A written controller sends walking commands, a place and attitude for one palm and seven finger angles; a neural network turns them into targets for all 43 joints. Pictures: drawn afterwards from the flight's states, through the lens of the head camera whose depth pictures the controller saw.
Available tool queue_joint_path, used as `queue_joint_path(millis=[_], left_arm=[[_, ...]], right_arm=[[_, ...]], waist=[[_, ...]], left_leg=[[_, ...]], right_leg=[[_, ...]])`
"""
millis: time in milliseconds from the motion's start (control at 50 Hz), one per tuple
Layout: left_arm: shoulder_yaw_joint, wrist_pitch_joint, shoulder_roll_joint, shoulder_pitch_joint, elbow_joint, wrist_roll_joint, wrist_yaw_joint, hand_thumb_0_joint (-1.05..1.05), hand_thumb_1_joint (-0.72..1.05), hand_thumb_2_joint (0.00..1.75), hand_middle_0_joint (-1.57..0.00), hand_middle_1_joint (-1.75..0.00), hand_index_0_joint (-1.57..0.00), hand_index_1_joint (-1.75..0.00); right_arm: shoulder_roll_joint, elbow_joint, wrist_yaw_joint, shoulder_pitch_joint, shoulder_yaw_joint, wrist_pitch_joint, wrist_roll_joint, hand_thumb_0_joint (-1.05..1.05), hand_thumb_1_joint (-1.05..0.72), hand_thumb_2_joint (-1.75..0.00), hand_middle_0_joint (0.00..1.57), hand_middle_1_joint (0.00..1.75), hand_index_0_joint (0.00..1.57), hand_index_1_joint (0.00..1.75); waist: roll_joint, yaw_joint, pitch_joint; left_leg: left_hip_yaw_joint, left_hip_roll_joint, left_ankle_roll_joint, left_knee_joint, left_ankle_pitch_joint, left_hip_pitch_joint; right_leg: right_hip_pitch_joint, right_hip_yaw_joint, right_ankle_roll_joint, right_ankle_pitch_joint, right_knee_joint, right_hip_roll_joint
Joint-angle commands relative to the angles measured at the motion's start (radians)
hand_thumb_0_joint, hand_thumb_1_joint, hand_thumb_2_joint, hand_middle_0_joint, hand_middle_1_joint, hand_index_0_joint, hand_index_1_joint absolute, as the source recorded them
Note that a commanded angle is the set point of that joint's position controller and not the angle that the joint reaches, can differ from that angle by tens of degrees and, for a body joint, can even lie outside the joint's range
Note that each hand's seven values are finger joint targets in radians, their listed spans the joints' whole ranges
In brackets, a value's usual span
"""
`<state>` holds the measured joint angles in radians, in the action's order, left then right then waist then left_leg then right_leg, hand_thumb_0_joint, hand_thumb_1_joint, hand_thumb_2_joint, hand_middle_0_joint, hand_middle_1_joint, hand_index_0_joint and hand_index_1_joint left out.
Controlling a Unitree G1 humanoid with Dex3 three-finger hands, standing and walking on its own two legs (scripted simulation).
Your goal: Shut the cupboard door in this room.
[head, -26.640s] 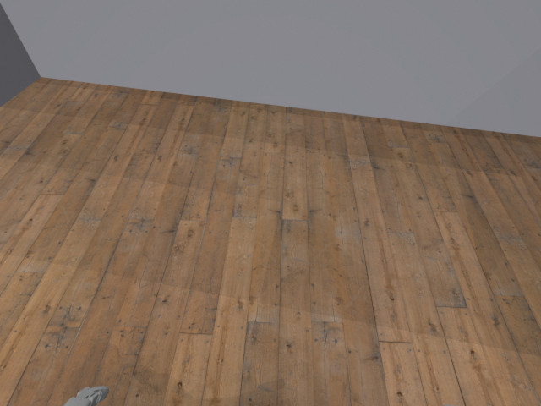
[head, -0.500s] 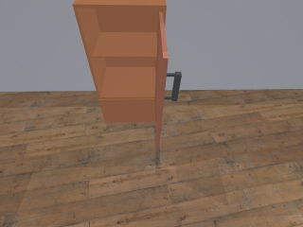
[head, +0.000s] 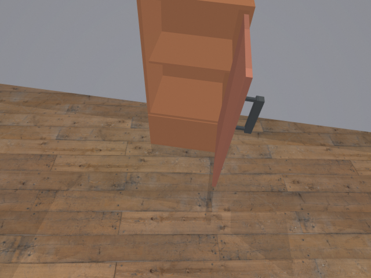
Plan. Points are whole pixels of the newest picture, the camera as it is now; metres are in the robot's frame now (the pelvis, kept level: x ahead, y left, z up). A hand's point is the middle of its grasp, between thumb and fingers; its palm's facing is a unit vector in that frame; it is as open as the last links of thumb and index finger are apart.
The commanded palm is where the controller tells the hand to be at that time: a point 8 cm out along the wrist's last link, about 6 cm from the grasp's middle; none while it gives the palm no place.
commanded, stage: turn or walk to find it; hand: left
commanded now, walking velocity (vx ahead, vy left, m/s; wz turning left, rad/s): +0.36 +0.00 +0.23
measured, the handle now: (246, 114) +0.61 -0.16 -0.03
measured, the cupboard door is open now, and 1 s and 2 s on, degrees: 88 88 88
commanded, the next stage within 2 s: stand and wait in 0.16 s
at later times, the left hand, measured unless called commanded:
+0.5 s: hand (135, 222) +0.28 +0.15 -0.16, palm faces +0.10 -0.97 -0.22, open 7.4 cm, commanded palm none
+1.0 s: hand (110, 260) +0.18 +0.20 -0.17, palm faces +0.29 -0.94 -0.20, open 7.4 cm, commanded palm none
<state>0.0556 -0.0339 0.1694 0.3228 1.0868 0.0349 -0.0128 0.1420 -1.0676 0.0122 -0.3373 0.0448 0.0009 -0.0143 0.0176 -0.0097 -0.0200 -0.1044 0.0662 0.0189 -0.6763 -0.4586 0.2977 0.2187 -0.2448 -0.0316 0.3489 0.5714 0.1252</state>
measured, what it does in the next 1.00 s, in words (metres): walks ahead: right foot, then left foot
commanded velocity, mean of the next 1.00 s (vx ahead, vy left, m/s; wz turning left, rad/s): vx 0.05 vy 0.00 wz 0.21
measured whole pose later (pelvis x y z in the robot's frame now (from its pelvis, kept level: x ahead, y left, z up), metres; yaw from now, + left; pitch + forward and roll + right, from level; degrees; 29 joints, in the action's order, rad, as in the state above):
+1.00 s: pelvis +0.24 +0.01 +0.02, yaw +14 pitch -1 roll -1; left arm 0.03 0.03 0.22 0.25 1.10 0.02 -0.01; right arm 0.14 -1.02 -0.02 -0.12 0.02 -0.01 0.00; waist 0.03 -0.05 -0.07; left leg -0.07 0.00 0.05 -0.43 -0.24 0.18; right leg 0.33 -0.06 -0.05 0.43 0.83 0.08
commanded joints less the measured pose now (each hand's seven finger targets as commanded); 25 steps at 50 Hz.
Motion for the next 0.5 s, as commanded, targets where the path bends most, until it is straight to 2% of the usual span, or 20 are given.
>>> queue_joint_path(millis=[0, 20, 40, 60, 80, 120, 140, 180, 240, 260, 280, 320, 340, 360, 380, 400, 420, 440, 460, 480], left_arm=[[0.005, -0.004, 0.044, -0.113, -0.117, -0.02, 0.02, 0.0, 0.9, 0.9, -0.2, -0.3, -0.2, -0.3], [0.003, -0.007, 0.056, -0.19, -0.152, -0.005, 0.018, 0.0, 0.9, 0.9, -0.2, -0.3, -0.2, -0.3], [0.005, -0.015, 0.066, -0.211, -0.15, -0.005, 0.021, 0.0, 0.9, 0.9, -0.2, -0.3, -0.2, -0.3], [0.007, -0.021, 0.067, -0.212, -0.134, -0.004, 0.026, 0.0, 0.9, 0.9, -0.2, -0.3, -0.2, -0.3], [0.005, -0.024, 0.068, -0.185, -0.12, -0.003, 0.03, 0.0, 0.9, 0.9, -0.2, -0.3, -0.2, -0.3], [-0.001, -0.019, 0.064, -0.15, -0.1, -0.006, 0.033, 0.0, 0.9, 0.9, -0.2, -0.3, -0.2, -0.3], [-0.002, -0.018, 0.063, -0.148, -0.1, -0.01, 0.033, 0.0, 0.9, 0.9, -0.2, -0.3, -0.2, -0.3], [-0.006, -0.008, 0.054, -0.17, -0.109, -0.012, 0.03, 0.0, 0.9, 0.9, -0.2, -0.3, -0.2, -0.3], [-0.014, -0.005, 0.04, -0.207, -0.137, -0.019, 0.027, 0.0, 0.9, 0.9, -0.2, -0.3, -0.2, -0.3], [-0.015, -0.007, 0.034, -0.217, -0.144, -0.021, 0.027, 0.0, 0.9, 0.9, -0.2, -0.3, -0.2, -0.3], [-0.015, -0.009, 0.037, -0.213, -0.144, -0.022, 0.026, 0.0, 0.9, 0.9, -0.2, -0.3, -0.2, -0.3], [-0.006, -0.012, 0.067, -0.107, -0.119, -0.021, 0.02, 0.0, 0.9, 0.9, -0.2, -0.3, -0.2, -0.3], [0.002, -0.018, 0.099, -0.016, -0.096, -0.019, 0.015, 0.0, 0.9, 0.9, -0.2, -0.3, -0.2, -0.3], [0.016, -0.028, 0.152, 0.099, -0.068, -0.016, 0.007, 0.0, 0.9, 0.9, -0.2, -0.3, -0.2, -0.3], [0.041, -0.037, 0.249, 0.191, -0.046, -0.004, -0.008, 0.0, 0.9, 0.9, -0.2, -0.3, -0.2, -0.3], [0.039, -0.033, 0.283, 0.2, -0.05, -0.02, -0.011, 0.0, 0.9, 0.9, -0.2, -0.3, -0.2, -0.3], [0.04, -0.034, 0.268, 0.102, -0.076, -0.023, -0.011, 0.0, 0.9, 0.9, -0.2, -0.3, -0.2, -0.3], [0.034, -0.02, 0.222, -0.002, -0.108, -0.025, -0.016, 0.0, 0.9, 0.9, -0.2, -0.3, -0.2, -0.3], [0.024, -0.016, 0.182, -0.067, -0.128, -0.023, -0.021, 0.0, 0.9, 0.9, -0.2, -0.3, -0.2, -0.3], [0.017, -0.015, 0.162, -0.108, -0.141, -0.021, -0.023, 0.0, 0.9, 0.9, -0.2, -0.3, -0.2, -0.3]], right_arm=[[0.197, -0.014, -0.017, -0.292, 0.049, -0.044, -0.022, 0.0, -0.9, -0.9, 0.2, 0.3, 0.2, 0.3], [0.205, -0.021, -0.024, -0.296, 0.048, -0.043, -0.017, 0.0, -0.9, -0.9, 0.2, 0.3, 0.2, 0.3], [0.186, -0.008, -0.028, -0.254, 0.042, -0.048, -0.013, 0.0, -0.9, -0.9, 0.2, 0.3, 0.2, 0.3], [0.162, 0.0, -0.031, -0.212, 0.034, -0.057, -0.012, 0.0, -0.9, -0.9, 0.2, 0.3, 0.2, 0.3], [0.145, 0.005, -0.034, -0.181, 0.026, -0.069, -0.011, 0.0, -0.9, -0.9, 0.2, 0.3, 0.2, 0.3], [0.137, 0.002, -0.04, -0.151, 0.02, -0.083, -0.006, 0.0, -0.9, -0.9, 0.2, 0.3, 0.2, 0.3], [0.135, -0.004, -0.041, -0.153, 0.021, -0.087, -0.003, 0.0, -0.9, -0.9, 0.2, 0.3, 0.2, 0.3], [0.132, -0.016, -0.044, -0.162, 0.02, -0.086, 0.0, 0.0, -0.9, -0.9, 0.2, 0.3, 0.2, 0.3], [0.137, -0.02, -0.046, -0.135, 0.021, -0.077, -0.003, 0.0, -0.9, -0.9, 0.2, 0.3, 0.2, 0.3], [0.137, -0.022, -0.046, -0.117, 0.023, -0.074, -0.004, 0.0, -0.9, -0.9, 0.2, 0.3, 0.2, 0.3], [0.144, -0.023, -0.046, -0.107, 0.024, -0.069, -0.004, 0.0, -0.9, -0.9, 0.2, 0.3, 0.2, 0.3], [0.175, -0.017, -0.044, -0.069, 0.034, -0.058, 0.001, 0.0, -0.9, -0.9, 0.2, 0.3, 0.2, 0.3], [0.182, -0.013, -0.04, -0.058, 0.038, -0.055, 0.004, 0.0, -0.9, -0.9, 0.2, 0.3, 0.2, 0.3], [0.168, -0.006, -0.034, -0.048, 0.038, -0.055, 0.009, 0.0, -0.9, -0.9, 0.2, 0.3, 0.2, 0.3], [0.106, 0.004, -0.026, -0.107, 0.032, -0.054, 0.02, 0.0, -0.9, -0.9, 0.2, 0.3, 0.2, 0.3], [0.09, 0.021, -0.035, -0.129, 0.029, -0.037, 0.029, 0.0, -0.9, -0.9, 0.2, 0.3, 0.2, 0.3], [0.077, 0.022, -0.034, -0.106, 0.025, -0.023, 0.026, 0.0, -0.9, -0.9, 0.2, 0.3, 0.2, 0.3], [0.096, 0.032, -0.03, -0.069, 0.032, -0.013, 0.02, 0.0, -0.9, -0.9, 0.2, 0.3, 0.2, 0.3], [0.095, 0.031, -0.021, -0.012, 0.029, -0.003, 0.011, 0.0, -0.9, -0.9, 0.2, 0.3, 0.2, 0.3], [0.084, 0.034, -0.016, 0.002, 0.028, 0.009, 0.005, 0.0, -0.9, -0.9, 0.2, 0.3, 0.2, 0.3]], waist=[[-0.42, 0.15, -0.096], [-0.302, 0.144, -0.14], [-0.201, 0.119, -0.124], [-0.147, 0.104, -0.134], [-0.127, 0.079, -0.116], [-0.109, 0.049, -0.066], [-0.098, 0.044, -0.048], [-0.101, 0.041, -0.067], [-0.139, 0.033, -0.079], [-0.154, 0.032, -0.083], [-0.158, 0.031, -0.078], [-0.144, -0.018, -0.033], [-0.119, -0.059, 0.009], [-0.048, -0.11, 0.067], [0.203, -0.118, 0.19], [0.229, -0.088, 0.24], [0.281, -0.071, 0.234], [0.211, -0.044, 0.146], [0.097, -0.028, 0.085], [0.078, -0.001, 0.061]], left_leg=[[0.573, 0.289, 0.137, 0.525, -0.223, -0.293], [0.638, 0.344, 0.189, 0.551, -0.173, -0.282], [0.625, 0.342, 0.205, 0.525, -0.08, -0.283], [0.549, 0.317, 0.197, 0.517, 0.028, -0.262], [0.462, 0.279, 0.179, 0.495, 0.172, -0.276], [0.325, 0.227, 0.165, 0.459, 0.443, -0.331], [0.278, 0.21, 0.159, 0.448, 0.527, -0.35], [0.215, 0.191, 0.148, 0.435, 0.699, -0.354], [0.12, 0.159, 0.119, 0.397, 0.84, -0.322], [0.093, 0.15, 0.106, 0.379, 0.879, -0.29], [0.097, 0.146, 0.097, 0.359, 0.906, -0.26], [0.116, 0.149, 0.076, 0.246, 0.951, -0.223], [0.12, 0.128, 0.052, 0.143, 0.92, -0.192], [0.102, 0.086, 0.018, -0.021, 0.741, -0.087], [0.047, -0.057, -0.02, -0.332, 0.176, 0.106], [0.122, -0.095, -0.029, -0.549, -0.197, 0.118], [0.175, -0.046, -0.032, -0.63, -0.164, 0.133], [0.164, -0.014, -0.036, -0.673, -0.098, 0.17], [0.159, 0.015, -0.041, -0.657, -0.023, 0.164], [0.147, 0.026, -0.048, -0.625, 0.019, 0.145]], right_leg=[[0.515, 0.002, -0.009, 0.216, 0.366, -0.063], [0.582, 0.131, 0.021, 0.197, 0.494, -0.032], [0.613, 0.181, 0.028, 0.13, 0.566, -0.004], [0.599, 0.206, 0.024, 0.069, 0.59, 0.017], [0.574, 0.21, 0.017, 0.021, 0.586, 0.023], [0.541, 0.194, -0.002, -0.027, 0.574, 0.016], [0.529, 0.186, -0.007, -0.042, 0.553, 0.013], [0.528, 0.172, -0.015, -0.06, 0.506, 0.0], [0.434, 0.142, -0.007, -0.105, 0.281, -0.021], [0.365, 0.128, 0.001, -0.125, 0.19, -0.036], [0.283, 0.114, 0.008, -0.151, 0.13, -0.057], [0.102, 0.109, 0.019, -0.222, 0.053, -0.085], [-0.024, 0.106, 0.018, -0.3, -0.022, -0.088], [-0.217, 0.15, 0.023, -0.474, -0.061, -0.024], [-0.43, 0.426, 0.109, -0.842, -0.06, 0.233], [-0.369, 0.56, 0.201, -1.044, -0.122, 0.395], [-0.276, 0.578, 0.226, -0.82, -0.172, 0.386], [-0.187, 0.519, 0.21, -0.607, -0.208, 0.348], [-0.072, 0.428, 0.188, -0.485, -0.224, 0.298], [0.013, 0.35, 0.168, -0.425, -0.245, 0.273]])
